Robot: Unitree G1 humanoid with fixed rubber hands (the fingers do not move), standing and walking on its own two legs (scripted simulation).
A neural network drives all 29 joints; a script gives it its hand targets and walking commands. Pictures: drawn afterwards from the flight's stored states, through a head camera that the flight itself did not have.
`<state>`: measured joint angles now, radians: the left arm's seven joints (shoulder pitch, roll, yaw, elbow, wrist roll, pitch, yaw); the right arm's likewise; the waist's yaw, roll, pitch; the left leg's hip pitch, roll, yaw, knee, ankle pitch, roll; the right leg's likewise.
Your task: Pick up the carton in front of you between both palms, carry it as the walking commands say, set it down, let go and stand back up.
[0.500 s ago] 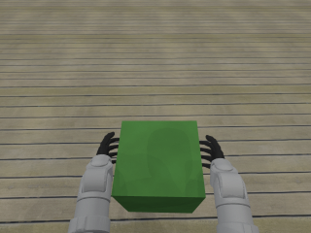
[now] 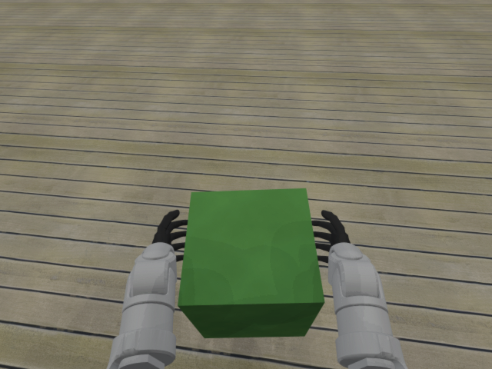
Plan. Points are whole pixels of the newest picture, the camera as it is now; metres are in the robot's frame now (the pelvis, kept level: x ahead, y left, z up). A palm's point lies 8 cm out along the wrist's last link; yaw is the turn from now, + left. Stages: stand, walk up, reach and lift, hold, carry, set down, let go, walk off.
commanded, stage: set down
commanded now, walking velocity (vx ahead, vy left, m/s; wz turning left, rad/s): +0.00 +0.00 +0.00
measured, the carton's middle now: (251, 268) +0.32 +0.00 -0.05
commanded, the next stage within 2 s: none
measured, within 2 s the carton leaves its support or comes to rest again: neither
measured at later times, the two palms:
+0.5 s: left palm (194, 266) +0.35 +0.12 -0.10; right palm (329, 270) +0.35 -0.17 -0.11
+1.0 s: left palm (213, 280) +0.40 +0.10 -0.25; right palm (324, 278) +0.40 -0.19 -0.26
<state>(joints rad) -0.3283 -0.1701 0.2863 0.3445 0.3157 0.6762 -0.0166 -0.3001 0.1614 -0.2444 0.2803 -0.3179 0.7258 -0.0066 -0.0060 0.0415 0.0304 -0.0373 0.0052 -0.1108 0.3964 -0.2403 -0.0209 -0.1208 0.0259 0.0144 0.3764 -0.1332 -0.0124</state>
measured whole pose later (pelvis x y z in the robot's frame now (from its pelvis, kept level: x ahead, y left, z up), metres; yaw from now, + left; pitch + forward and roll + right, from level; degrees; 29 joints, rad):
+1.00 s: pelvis -0.05 +0.01 -0.17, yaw +2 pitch +42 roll +4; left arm -0.86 -0.23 0.53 0.53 0.25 0.26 0.16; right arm -0.93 -0.03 -0.47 0.65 -0.33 0.30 0.05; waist -0.04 0.07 -0.15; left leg -1.60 -0.12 -0.08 1.35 -0.49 -0.06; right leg -1.70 0.05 0.11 1.33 -0.36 0.03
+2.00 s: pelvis -0.07 +0.00 -0.37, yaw +8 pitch +40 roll +6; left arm -1.41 0.03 0.37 0.81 0.02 0.23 0.27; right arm -1.49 -0.38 -0.27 0.96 -0.10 0.29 0.03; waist -0.13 0.09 0.32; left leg -2.11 -0.24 -0.07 2.07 -0.68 -0.14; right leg -2.23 0.04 0.09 2.06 -0.53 0.02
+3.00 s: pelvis -0.09 +0.00 -0.40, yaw +8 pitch +33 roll +2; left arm -1.53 0.08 0.37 0.93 0.07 0.17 0.13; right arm -1.56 -0.45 -0.41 1.09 -0.14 0.20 0.18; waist -0.13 0.10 0.50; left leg -2.13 -0.22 -0.05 2.22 -0.67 -0.11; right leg -2.21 -0.03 0.05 2.18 -0.54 0.01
